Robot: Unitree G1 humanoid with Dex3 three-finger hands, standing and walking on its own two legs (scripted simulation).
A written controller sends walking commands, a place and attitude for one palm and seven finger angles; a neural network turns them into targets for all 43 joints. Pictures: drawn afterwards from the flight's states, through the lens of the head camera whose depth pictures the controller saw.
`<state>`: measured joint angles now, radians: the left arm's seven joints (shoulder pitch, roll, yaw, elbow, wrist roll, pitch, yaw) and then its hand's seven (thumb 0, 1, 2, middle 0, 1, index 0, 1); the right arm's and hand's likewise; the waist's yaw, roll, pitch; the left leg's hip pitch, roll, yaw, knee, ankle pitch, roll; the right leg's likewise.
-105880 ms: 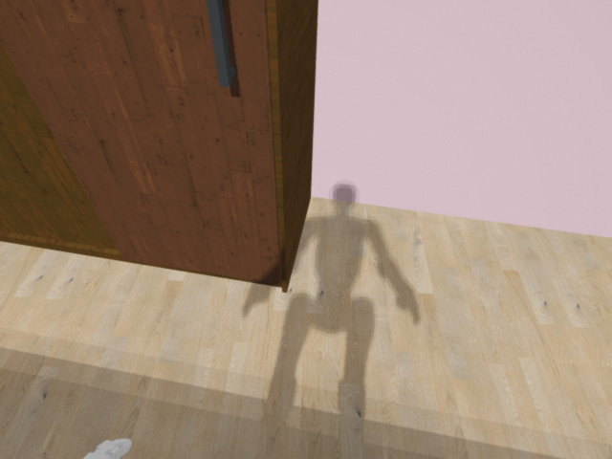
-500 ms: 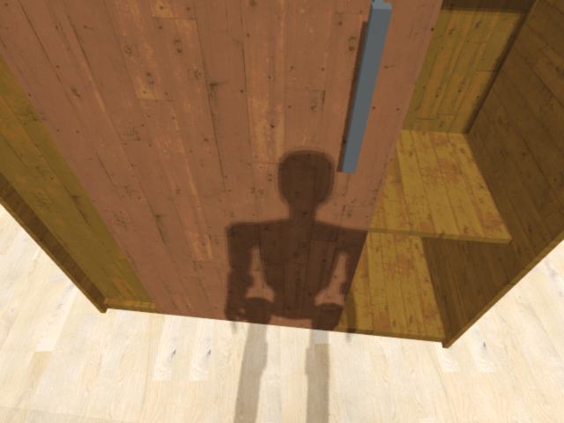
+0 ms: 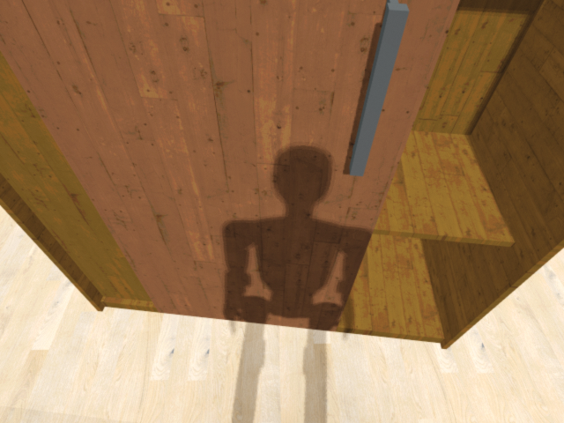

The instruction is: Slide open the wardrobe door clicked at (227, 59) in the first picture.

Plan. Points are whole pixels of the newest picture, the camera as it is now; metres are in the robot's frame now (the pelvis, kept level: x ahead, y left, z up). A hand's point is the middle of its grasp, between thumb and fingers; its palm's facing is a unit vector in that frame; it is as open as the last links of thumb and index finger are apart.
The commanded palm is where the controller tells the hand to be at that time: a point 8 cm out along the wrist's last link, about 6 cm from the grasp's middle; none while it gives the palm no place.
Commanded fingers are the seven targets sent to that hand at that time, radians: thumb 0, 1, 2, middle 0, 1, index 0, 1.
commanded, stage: look to check the result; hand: right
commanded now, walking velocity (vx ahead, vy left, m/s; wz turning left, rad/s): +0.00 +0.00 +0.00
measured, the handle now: (371, 97) +0.51 -0.09 +0.21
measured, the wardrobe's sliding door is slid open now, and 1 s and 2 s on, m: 0.39 0.39 0.39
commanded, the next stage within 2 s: stand and wait in 0.24 s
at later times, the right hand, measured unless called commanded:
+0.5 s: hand out of the picture -0.01 -0.14 -0.18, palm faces +0.05 +0.98 -0.17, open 7.3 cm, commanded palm none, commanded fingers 0.00 -0.90 -0.90 0.20 0.30 0.20 0.30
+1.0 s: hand out of the picture -0.01 -0.14 -0.18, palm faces +0.05 +0.98 -0.18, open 7.3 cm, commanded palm none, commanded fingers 0.00 -0.90 -0.90 0.20 0.30 0.20 0.30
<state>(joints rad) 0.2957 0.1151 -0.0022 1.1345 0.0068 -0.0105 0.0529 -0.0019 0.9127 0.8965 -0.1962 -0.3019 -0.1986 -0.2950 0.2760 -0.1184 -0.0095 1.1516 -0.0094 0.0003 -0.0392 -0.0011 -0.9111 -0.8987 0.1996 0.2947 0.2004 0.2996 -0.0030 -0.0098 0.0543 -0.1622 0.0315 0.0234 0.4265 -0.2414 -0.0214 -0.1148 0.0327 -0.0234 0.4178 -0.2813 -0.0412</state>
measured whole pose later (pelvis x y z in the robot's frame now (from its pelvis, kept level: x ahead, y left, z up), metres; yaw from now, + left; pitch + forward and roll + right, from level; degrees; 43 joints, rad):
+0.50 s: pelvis +0.00 +0.01 +0.00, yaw +0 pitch -1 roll +0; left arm 0.29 0.12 0.00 1.14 0.01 -0.01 0.05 0.00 0.91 0.90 -0.20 -0.30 -0.20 -0.29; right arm 0.27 -0.12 -0.01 1.15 -0.01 0.00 -0.04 0.00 -0.92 -0.90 0.20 0.29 0.20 0.30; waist 0.00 -0.01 0.06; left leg -0.15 0.01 0.04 0.41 -0.24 0.00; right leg -0.11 0.01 -0.01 0.41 -0.28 -0.02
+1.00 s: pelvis +0.00 +0.02 +0.00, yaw +0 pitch -1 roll +0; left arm 0.29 0.12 0.00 1.15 0.01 -0.01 0.05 0.00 0.91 0.90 -0.20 -0.30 -0.20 -0.29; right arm 0.27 -0.12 -0.01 1.15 -0.01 -0.01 -0.04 0.00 -0.92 -0.90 0.20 0.29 0.20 0.30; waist 0.00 -0.01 0.06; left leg -0.15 0.00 0.04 0.41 -0.24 0.01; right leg -0.10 0.00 -0.01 0.40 -0.27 -0.01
